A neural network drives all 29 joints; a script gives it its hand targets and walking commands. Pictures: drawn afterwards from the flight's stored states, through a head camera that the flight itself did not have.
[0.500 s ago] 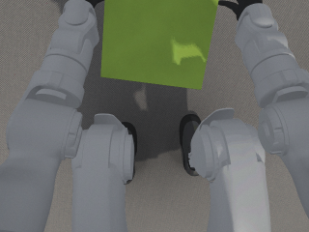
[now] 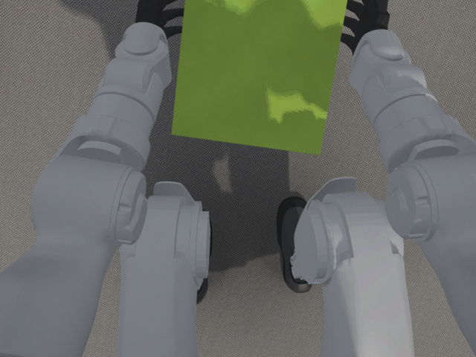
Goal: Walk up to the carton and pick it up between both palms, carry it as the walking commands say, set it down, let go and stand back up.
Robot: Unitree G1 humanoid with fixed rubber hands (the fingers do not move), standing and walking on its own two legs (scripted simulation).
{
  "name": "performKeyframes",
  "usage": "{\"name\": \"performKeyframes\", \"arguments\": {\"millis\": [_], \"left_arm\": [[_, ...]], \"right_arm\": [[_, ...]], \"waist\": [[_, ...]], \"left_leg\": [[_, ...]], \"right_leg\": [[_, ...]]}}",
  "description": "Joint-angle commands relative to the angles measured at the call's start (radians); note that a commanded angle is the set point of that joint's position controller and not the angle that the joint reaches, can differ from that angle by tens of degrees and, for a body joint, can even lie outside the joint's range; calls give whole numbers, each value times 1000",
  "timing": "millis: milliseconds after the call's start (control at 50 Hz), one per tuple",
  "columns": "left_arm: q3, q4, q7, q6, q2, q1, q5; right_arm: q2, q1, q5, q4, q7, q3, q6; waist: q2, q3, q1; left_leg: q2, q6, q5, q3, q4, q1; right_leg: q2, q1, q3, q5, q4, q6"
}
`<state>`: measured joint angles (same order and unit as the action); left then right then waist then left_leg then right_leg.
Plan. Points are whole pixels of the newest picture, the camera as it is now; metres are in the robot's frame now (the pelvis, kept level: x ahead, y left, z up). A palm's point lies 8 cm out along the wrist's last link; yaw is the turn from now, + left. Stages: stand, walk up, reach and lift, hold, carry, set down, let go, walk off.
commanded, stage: reach and lift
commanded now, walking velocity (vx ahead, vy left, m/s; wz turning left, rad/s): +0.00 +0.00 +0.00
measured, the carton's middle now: (253, 63) +0.50 -0.01 -0.23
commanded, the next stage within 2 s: none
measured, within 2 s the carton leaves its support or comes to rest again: leaves its support in 0.26 s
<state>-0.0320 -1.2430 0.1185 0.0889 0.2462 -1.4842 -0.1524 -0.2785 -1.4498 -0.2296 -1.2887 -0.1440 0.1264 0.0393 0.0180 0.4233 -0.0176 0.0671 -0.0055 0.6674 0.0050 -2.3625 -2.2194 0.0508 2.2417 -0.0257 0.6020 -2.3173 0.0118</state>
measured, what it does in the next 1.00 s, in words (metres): stands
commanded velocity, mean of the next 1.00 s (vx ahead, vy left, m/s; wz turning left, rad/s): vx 0.00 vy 0.00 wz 0.00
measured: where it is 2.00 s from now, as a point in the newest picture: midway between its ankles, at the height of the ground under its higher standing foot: (247, 264)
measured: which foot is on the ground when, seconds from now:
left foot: down 0.00-1.00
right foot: down 0.00-1.00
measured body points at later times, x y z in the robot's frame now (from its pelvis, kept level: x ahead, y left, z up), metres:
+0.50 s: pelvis -0.02 +0.00 +0.01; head +0.34 +0.01 +0.28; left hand +0.54 +0.13 -0.14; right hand +0.52 -0.16 -0.15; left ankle +0.10 +0.11 -0.30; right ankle +0.11 -0.12 -0.30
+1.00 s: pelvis -0.02 -0.01 +0.05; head +0.33 +0.01 +0.31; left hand +0.54 +0.13 -0.09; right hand +0.53 -0.16 -0.10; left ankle +0.10 +0.11 -0.30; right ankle +0.11 -0.12 -0.30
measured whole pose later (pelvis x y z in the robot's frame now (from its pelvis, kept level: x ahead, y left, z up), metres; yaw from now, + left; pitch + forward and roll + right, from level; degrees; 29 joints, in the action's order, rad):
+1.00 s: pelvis -0.02 -0.01 +0.05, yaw +2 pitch +26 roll -1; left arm -0.24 -0.81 0.12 0.31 0.18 -1.44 -0.01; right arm -0.19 -1.37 -0.08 -0.78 -0.25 0.29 0.31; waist 0.00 0.53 -0.02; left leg 0.11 0.03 0.59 -0.03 -2.20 -2.06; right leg 0.11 2.06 0.01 0.56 -2.17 0.06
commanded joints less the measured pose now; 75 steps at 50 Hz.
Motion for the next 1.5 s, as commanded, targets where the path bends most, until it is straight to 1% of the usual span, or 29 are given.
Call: {"name": "performKeyframes", "arguments": {"millis": [0,60,80,140,160,260,320,360,380,400,480,500,520,540,620,680,740,800,940,960,980,1080,1100,1200,1240,1280,1340,1440,1480], "left_arm": [[166,315,-255,-37,-950,-514,-32],[174,328,-253,-32,-968,-496,-56],[173,333,-249,-33,-965,-509,-63],[204,397,-239,-36,-983,-516,-85],[220,413,-235,-33,-1000,-519,-101],[234,484,-210,-14,-1029,-525,-106],[261,512,-199,9,-1051,-549,-113],[271,527,-202,22,-1062,-571,-125],[275,548,-204,30,-1057,-595,-125],[257,491,-206,42,-1069,-570,-101],[235,528,-203,69,-1087,-624,-76],[226,513,-202,75,-1077,-630,-64],[233,523,-204,81,-1082,-647,-68],[211,499,-207,87,-1049,-653,-48],[178,466,-224,127,-1079,-657,-17],[181,523,-225,141,-1072,-720,3],[194,580,-223,162,-1091,-711,-2],[189,529,-231,179,-1113,-662,18],[267,622,-231,181,-1134,-670,12],[281,644,-229,185,-1157,-656,6],[298,651,-225,189,-1170,-635,0],[343,713,-215,210,-1195,-602,-8],[347,733,-211,216,-1179,-616,-9],[368,752,-191,231,-1167,-637,-1],[392,789,-181,232,-1182,-653,-8],[350,732,-177,242,-1169,-657,27],[266,613,-188,251,-1173,-631,71],[233,587,-209,275,-1196,-600,97],[252,653,-215,279,-1219,-612,96]], "right_arm": [[1003,-508,-1,276,258,-185,8],[1021,-539,-39,357,257,-211,7],[1021,-569,-42,374,252,-217,9],[1068,-527,-56,396,245,-227,13],[1047,-545,-62,422,243,-234,12],[1052,-613,-81,553,225,-265,23],[1031,-666,-80,626,218,-287,40],[1020,-714,-75,679,212,-302,49],[1030,-748,-92,732,207,-325,57],[1043,-748,-83,704,209,-318,66],[1041,-780,-50,749,213,-299,98],[1050,-776,-38,721,213,-293,106],[1059,-786,-35,722,212,-289,115],[1070,-794,-24,696,211,-284,124],[1088,-838,-2,711,225,-286,162],[1125,-828,10,701,234,-283,190],[1136,-877,-18,811,228,-336,201],[1159,-861,-5,800,228,-349,214],[1203,-759,10,792,232,-363,233],[1198,-759,-2,830,234,-368,230],[1194,-767,0,849,233,-379,232],[1163,-755,-5,933,227,-404,240],[1162,-766,-6,947,221,-411,248],[1152,-706,26,913,214,-384,270],[1138,-739,11,950,210,-382,266],[1141,-719,35,885,215,-356,275],[1159,-741,82,801,228,-314,289],[1201,-745,81,795,245,-331,313],[1265,-756,55,843,254,-376,320]], "waist": [[-45,-1133,-15],[-51,-1195,6],[-34,-1222,-13],[-50,-1323,-8],[-58,-1362,-42],[-61,-1662,-45],[-54,-1748,-95],[-33,-1755,-102],[-25,-1812,-79],[-40,-1744,-80],[-30,-1816,-94],[-30,-1777,-71],[-25,-1791,-87],[-8,-1732,-68],[3,-1748,-62],[-8,-1825,-55],[24,-2010,-22],[20,-1988,-8],[-12,-2085,-47],[-42,-2143,-32],[-31,-2173,-57],[-57,-2236,-65],[-30,-2266,-73],[-63,-2213,-107],[-94,-2263,-102],[-105,-2176,-89],[-64,-1979,-93],[-52,-2090,-75],[-45,-2207,-39]], "left_leg": [[89,-1,-490,10,212,445],[87,-2,-511,16,205,475],[94,-9,-515,2,207,466],[99,-3,-585,4,224,556],[100,0,-615,-3,213,586],[104,10,-647,1,224,759],[103,17,-654,6,230,808],[109,16,-639,15,235,791],[111,13,-629,21,240,811],[107,11,-590,22,252,775],[107,5,-508,32,277,808],[106,0,-475,32,290,774],[105,-1,-452,37,298,783],[101,-6,-405,42,303,724],[97,-17,-328,49,328,698],[92,-16,-328,57,337,734],[98,-16,-408,60,337,808],[98,-18,-422,54,344,783],[98,3,-504,44,357,848],[99,4,-531,42,360,900],[102,7,-547,37,364,919],[110,20,-607,28,392,1018],[110,16,-598,24,397,1023],[106,22,-532,6,443,1083],[112,27,-539,12,457,1137],[105,23,-472,12,475,1093],[106,9,-339,5,510,970],[103,6,-343,15,532,996],[109,3,-401,17,537,1038]], "right_leg": [[106,-536,1,-500,165,-23],[103,-561,-3,-499,165,-31],[107,-586,-3,-516,156,-27],[110,-622,-12,-571,156,-25],[113,-625,-12,-594,156,-21],[109,-717,-51,-593,162,-22],[114,-791,-68,-608,173,-10],[111,-843,-54,-620,193,-5],[110,-891,-51,-619,199,0],[110,-857,-48,-579,215,-2],[110,-851,-66,-471,251,-4],[105,-833,-59,-441,251,-3],[107,-851,-69,-425,265,2],[100,-835,-66,-386,273,5],[97,-847,-60,-318,304,9],[97,-863,-54,-314,314,8],[103,-974,-56,-391,329,16],[106,-967,-46,-408,337,15],[114,-990,-54,-495,346,10],[116,-1000,-50,-512,344,7],[116,-1002,-60,-521,348,6],[120,-1012,-65,-550,369,2],[122,-1037,-73,-546,378,9],[119,-977,-75,-453,409,-3],[122,-975,-80,-447,429,-5],[115,-938,-73,-381,440,-13],[111,-867,-69,-268,472,-7],[113,-937,-63,-277,504,-2],[118,-1017,-61,-331,508,5]]}}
